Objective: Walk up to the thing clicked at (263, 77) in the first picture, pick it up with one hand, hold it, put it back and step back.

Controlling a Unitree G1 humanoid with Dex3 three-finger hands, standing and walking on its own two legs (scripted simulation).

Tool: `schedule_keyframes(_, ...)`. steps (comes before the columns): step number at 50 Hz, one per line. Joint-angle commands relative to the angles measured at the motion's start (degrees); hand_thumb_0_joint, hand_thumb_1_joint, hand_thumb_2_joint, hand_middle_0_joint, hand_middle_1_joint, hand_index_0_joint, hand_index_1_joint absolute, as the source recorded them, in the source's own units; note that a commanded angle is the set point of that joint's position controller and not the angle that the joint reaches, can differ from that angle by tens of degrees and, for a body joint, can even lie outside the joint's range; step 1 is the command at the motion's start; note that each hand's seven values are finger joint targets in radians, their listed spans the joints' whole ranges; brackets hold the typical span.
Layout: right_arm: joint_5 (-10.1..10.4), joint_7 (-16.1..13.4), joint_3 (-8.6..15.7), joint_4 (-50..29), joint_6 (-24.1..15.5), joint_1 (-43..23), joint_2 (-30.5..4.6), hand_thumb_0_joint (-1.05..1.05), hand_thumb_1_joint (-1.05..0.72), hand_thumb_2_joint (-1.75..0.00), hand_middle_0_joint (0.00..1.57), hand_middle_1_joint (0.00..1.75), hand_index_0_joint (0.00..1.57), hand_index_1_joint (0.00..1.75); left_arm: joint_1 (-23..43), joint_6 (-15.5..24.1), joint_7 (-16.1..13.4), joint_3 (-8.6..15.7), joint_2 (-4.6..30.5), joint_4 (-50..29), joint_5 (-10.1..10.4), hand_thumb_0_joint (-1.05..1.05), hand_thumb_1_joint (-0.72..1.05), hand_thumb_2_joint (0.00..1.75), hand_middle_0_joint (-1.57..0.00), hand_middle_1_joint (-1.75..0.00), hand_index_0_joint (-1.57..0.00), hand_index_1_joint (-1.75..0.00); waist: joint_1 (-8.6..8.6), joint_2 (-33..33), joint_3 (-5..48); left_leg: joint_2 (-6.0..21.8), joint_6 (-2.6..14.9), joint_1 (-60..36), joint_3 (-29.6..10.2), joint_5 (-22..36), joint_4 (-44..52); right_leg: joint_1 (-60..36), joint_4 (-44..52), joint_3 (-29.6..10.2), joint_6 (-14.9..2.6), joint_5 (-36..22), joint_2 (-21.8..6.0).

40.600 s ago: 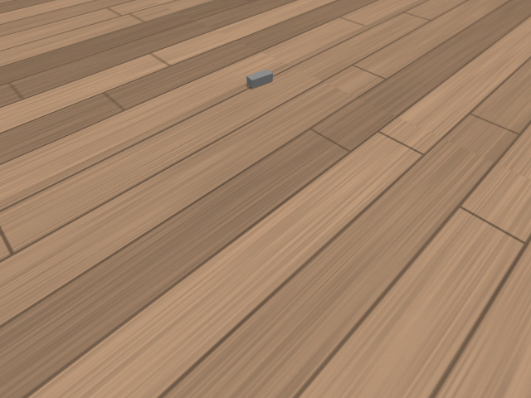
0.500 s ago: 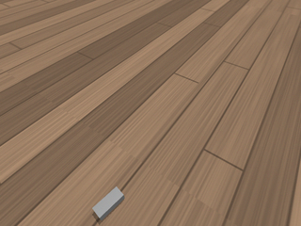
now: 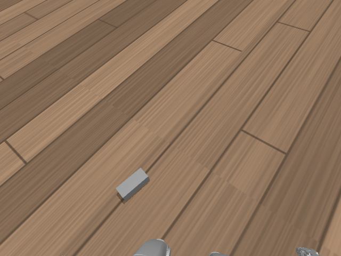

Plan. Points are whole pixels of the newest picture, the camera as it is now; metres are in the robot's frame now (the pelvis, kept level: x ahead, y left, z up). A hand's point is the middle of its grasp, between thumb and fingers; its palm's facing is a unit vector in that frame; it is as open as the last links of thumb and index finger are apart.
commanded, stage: walk up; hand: left
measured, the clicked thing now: (133, 183) +0.52 +0.30 -0.73
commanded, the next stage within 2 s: stand in 1.92 s
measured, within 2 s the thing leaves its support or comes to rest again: neither
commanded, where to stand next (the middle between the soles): +0.19 +0.09 m, yaw +4 degrees
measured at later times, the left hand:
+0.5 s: hand out of the picture -0.08 +0.33 -0.15, palm faces +0.06 -0.90 -0.43, open 7.4 cm
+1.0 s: hand out of the picture -0.15 +0.33 -0.15, palm faces +0.05 -0.92 -0.38, open 7.4 cm
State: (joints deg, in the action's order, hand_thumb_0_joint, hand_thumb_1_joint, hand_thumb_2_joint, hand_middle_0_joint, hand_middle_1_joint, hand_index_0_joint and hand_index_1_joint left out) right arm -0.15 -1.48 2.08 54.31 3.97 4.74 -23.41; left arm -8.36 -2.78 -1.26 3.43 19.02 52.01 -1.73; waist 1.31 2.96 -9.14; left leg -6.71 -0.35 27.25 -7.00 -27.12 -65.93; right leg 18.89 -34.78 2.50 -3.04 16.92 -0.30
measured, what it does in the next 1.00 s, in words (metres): walks backwards: left foot, then right foot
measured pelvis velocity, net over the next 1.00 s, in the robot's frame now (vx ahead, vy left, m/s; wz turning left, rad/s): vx -0.23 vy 0.05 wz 0.03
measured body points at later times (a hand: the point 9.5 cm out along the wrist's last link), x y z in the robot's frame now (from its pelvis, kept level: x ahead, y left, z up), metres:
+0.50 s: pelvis -0.15 +0.03 +0.00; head -0.09 +0.05 +0.44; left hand -0.08 +0.37 -0.12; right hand +0.00 -0.27 -0.11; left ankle -0.09 +0.14 -0.73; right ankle -0.20 -0.11 -0.66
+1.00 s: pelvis -0.23 +0.05 +0.00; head -0.22 +0.06 +0.44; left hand -0.15 +0.37 -0.12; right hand -0.20 -0.26 -0.13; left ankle -0.24 +0.18 -0.73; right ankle -0.23 -0.09 -0.71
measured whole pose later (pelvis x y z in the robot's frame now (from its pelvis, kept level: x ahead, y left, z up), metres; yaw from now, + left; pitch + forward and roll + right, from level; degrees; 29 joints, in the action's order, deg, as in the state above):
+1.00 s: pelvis -0.23 +0.05 +0.00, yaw +2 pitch -3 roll +1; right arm -2.4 0.6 3.0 57.1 0.4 15.7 -20.1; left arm -10.8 -1.4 -0.3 4.4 22.0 51.8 -1.3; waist -0.2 -2.6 -4.4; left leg -2.1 0.3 12.2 -1.9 -18.9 -33.8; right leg 18.3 -47.0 -2.9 -0.4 28.2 -2.4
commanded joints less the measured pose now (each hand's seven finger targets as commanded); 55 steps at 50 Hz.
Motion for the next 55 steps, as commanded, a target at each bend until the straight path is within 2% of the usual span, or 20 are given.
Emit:
schedule_keyframes(1,-0.9,-1.1,1.7,-5.6,-1.9,-1.2,-8.2,0.0,-0.9,-0.9,0.2,0.3,0.2,0.3,-3.7,1.7,-2.4,4.1,13.9,-5.7,0.5,0.0,0.9,0.9,-0.2,-0.3,-0.2,-0.3,3.07,-10.0,13.3,3.9,-0.94,7.9,-0.3,-3.0,7.7,-25.1,2.8,-14.2,-8.89,-44.7,-16.6)
schedule_keyframes(6,-1.4,-0.5,2.9,-5.9,-1.6,2.7,-9.2,0.0,-0.9,-0.9,0.2,0.3,0.2,0.3,-3.7,1.6,-2.7,5.1,16.1,-7.9,0.9,0.0,0.9,0.9,-0.2,-0.3,-0.2,-0.3,2.31,-12.8,17.0,6.1,-0.15,-0.2,3.4,-2.1,20.6,-25.1,1.5,-15.0,-8.9,-45.5,-18.4)
schedule_keyframes(10,-1.3,0.6,4.3,-4.0,-1.1,9.8,-10.1,0.0,-0.9,-0.9,0.2,0.3,0.2,0.3,4.0,1.5,-2.0,4.9,17.9,-10.8,0.9,0.0,0.9,0.9,-0.2,-0.3,-0.2,-0.3,-2.7,-10.2,17.6,6.1,1.88,-15.7,7.5,9.1,30.4,-7.5,1.1,-11.5,-5.88,-26.7,-17.3)
schedule_keyframes(11,-1.8,0.9,4.7,-4.3,-1.0,10.1,-10.6,0.0,-0.9,-0.9,0.2,0.3,0.2,0.3,4.3,1.3,-1.8,4.4,17.1,-10.8,0.8,0.0,0.9,0.9,-0.2,-0.3,-0.2,-0.3,-3.77,-8.0,16.1,8.3,3.81,-17.8,4.3,14.1,33.7,-1.7,-1.3,-10.3,-3.3,-18.3,-14.9)
schedule_keyframes(12,-2.4,1.1,5.5,-5.7,-1.0,8.4,-14.0,0.0,-0.9,-0.9,0.2,0.3,0.2,0.3,3.2,1.2,-1.6,4.0,15.0,-10.9,1.0,0.0,0.9,0.9,-0.2,-0.3,-0.2,-0.3,-3.75,4.0,15.3,17.8,8.37,-17.7,-9.6,22.5,39.4,4.7,-10.3,-4.9,0.58,-6.1,-7.0)
schedule_keyframes(13,-2.0,1.6,6.0,-7.2,-0.7,4.2,-18.1,0.0,-0.9,-0.9,0.2,0.3,0.2,0.3,6.2,1.2,-2.0,4.5,14.7,-11.1,1.4,0.0,0.9,0.9,-0.2,-0.3,-0.2,-0.3,-4.74,14.7,12.7,26.5,16.43,-10.5,-20.1,24.6,46.6,6.7,-22.1,0.2,2.57,18.3,3.4)
schedule_keyframes(14,-2.5,1.5,6.5,-8.0,-1.1,2.6,-19.5,0.0,-0.9,-0.9,0.2,0.3,0.2,0.3,6.7,0.9,-2.3,5.1,15.3,-10.0,0.5,0.0,0.9,0.9,-0.2,-0.3,-0.2,-0.3,-5.5,13.8,9.5,29.9,19.88,-3.2,-25.8,20.2,50.3,5.2,-34.4,-7.6,2.96,23.7,5.1)
schedule_keyframes(18,-3.1,0.5,4.1,-10.4,-1.3,-5.9,-11.0,0.0,-0.9,-0.9,0.2,0.3,0.2,0.3,-3.0,0.6,-1.6,5.2,13.9,-5.4,1.7,0.0,0.9,0.9,-0.2,-0.3,-0.2,-0.3,1.64,2.5,4.7,19.7,11.98,-5.7,-6.4,22.2,46.1,9.9,-41.9,-11.7,1.79,11.7,6.6)
schedule_keyframes(26,-2.4,1.7,4.8,-9.7,-0.8,2.6,-11.6,0.0,-0.9,-0.9,0.2,0.3,0.2,0.3,-3.8,3.7,-1.3,3.2,13.2,-5.3,1.3,0.0,0.9,0.9,-0.2,-0.3,-0.2,-0.3,-4.82,8.6,14.2,19.1,13.58,-26.3,-4.3,20.5,39.8,3.6,-6.9,-3.2,6.01,12.9,1.3)
schedule_keyframes(30,-1.2,2.1,4.8,-10.0,0.5,-0.9,-12.0,0.0,-0.9,-0.9,0.2,0.3,0.2,0.3,-12.8,5.1,-1.4,3.5,14.3,0.4,0.2,0.0,0.9,0.9,-0.2,-0.3,-0.2,-0.3,0.37,3.4,16.1,17.3,9.31,-16.5,-1.3,13.4,32.8,-11.6,16.2,-1.2,2.87,-1.8,1.6)
schedule_keyframes(32,-0.6,2.2,3.1,-11.2,0.0,-1.7,-6.5,0.0,-0.9,-0.9,0.2,0.3,0.2,0.3,-7.9,5.1,-1.3,6.0,22.4,-2.3,-1.2,0.0,0.9,0.9,-0.2,-0.3,-0.2,-0.3,0.85,-16.5,8.5,4.2,0.95,7.1,3.2,-3.2,18.9,-10.0,19.2,-31.1,-5.22,14.1,-16.1)
schedule_keyframes(33,-1.1,1.5,4.4,-11.4,0.4,-4.9,-10.4,0.0,-0.9,-0.9,0.2,0.3,0.2,0.3,-3.2,4.6,-1.5,6.4,27.1,-4.6,-1.7,0.0,0.9,0.9,-0.2,-0.3,-0.2,-0.3,3.52,-20.0,3.8,6.4,-0.89,-0.2,-4.2,-6.1,7.1,7.5,23.5,-40.3,-13.93,17.9,-26.4)
schedule_keyframes(37,0.3,2.0,4.2,-5.6,-0.8,4.4,-9.0,0.0,-0.9,-0.9,0.2,0.3,0.2,0.3,4.5,5.1,-1.6,4.3,15.9,-5.7,-0.8,0.0,0.9,0.9,-0.2,-0.3,-0.2,-0.3,-3.7,-10.3,3.4,1.3,-0.82,-1.9,-3.8,3.8,3.7,1.4,14.5,-12.6,-6.07,-3.7,-11.0)
schedule_keyframes(42,-1.0,2.1,3.0,-5.8,-3.5,2.6,-8.5,0.0,-0.9,-0.9,0.2,0.3,0.2,0.3,-2.9,4.6,-0.2,5.5,17.1,-4.9,-1.5,0.0,0.9,0.9,-0.2,-0.3,-0.2,-0.3,2.59,-16.1,7.2,5.8,-1.64,-1.2,5.4,-0.6,27.1,-13.8,12.1,-12.9,-5.51,7.9,-10.6)
schedule_keyframes(45,-1.5,1.3,4.1,-2.7,-5.5,9.0,-7.9,0.0,-0.9,-0.9,0.2,0.3,0.2,0.3,-2.7,3.1,0.6,4.2,15.5,-5.3,-0.6,0.0,0.9,0.9,-0.2,-0.3,-0.2,-0.3,-0.55,-11.1,10.5,4.7,-0.75,-18.9,6.8,11.1,48.8,-7.9,-0.7,-9.4,-3.37,-4.5,-9.3)
schedule_keyframes(47,-3.0,0.5,5.3,-3.4,-6.9,8.4,-13.4,0.0,-0.9,-0.9,0.2,0.3,0.2,0.3,-5.6,2.6,1.0,1.9,7.7,-5.6,1.1,0.0,0.9,0.9,-0.2,-0.3,-0.2,-0.3,0.63,8.3,11.0,22.5,4.78,-27.7,-22.1,12.0,51.2,10.9,-17.0,-2.0,2.28,12.5,0.8)
schedule_keyframes(48,-2.4,0.7,5.8,-3.2,-6.9,8.4,-18.6,0.0,-0.9,-0.9,0.2,0.3,0.2,0.3,0.4,2.6,0.4,3.6,13.9,-4.9,0.7,0.0,0.9,0.9,-0.2,-0.3,-0.2,-0.3,-2.85,6.1,8.2,27.2,13.19,-16.7,-28.5,1.5,51.0,8.3,-17.7,-8.1,2.07,17.4,-1.4)
schedule_keyframes(49,-2.0,0.8,6.0,-3.3,-6.9,6.3,-17.8,0.0,-0.9,-0.9,0.2,0.3,0.2,0.3,2.9,2.9,0.5,4.0,16.4,-4.6,0.6,0.0,0.9,0.9,-0.2,-0.3,-0.2,-0.3,-2.45,4.6,3.9,27.4,14.96,-10.0,-27.7,-3.4,52.8,6.0,-19.4,-9.2,1.55,16.3,-2.4)
schedule_keyframes(52,-2.2,0.7,3.9,-4.2,-7.6,4.2,-11.1,0.0,-0.9,-0.9,0.2,0.3,0.2,0.3,-0.3,3.6,1.6,3.2,13.5,-3.7,1.2,0.0,0.9,0.9,-0.2,-0.3,-0.2,-0.3,-0.14,7.3,3.0,18.6,9.08,-17.1,-10.0,9.8,48.2,8.2,-12.5,-7.5,1.27,9.6,-3.1)
schedule_keyframes(55,-2.2,0.9,4.6,-3.3,-7.1,5.8,-12.6,0.0,-0.9,-0.9,0.2,0.3,0.2,0.3,1.6,3.9,2.0,3.2,12.9,-2.7,0.9,0.0,0.9,0.9,-0.2,-0.3,-0.2,-0.3,-2.31,8.1,4.9,18.1,9.15,-14.0,-7.5,12.7,46.6,-0.2,-3.6,-2.9,2.09,8.7,-1.3)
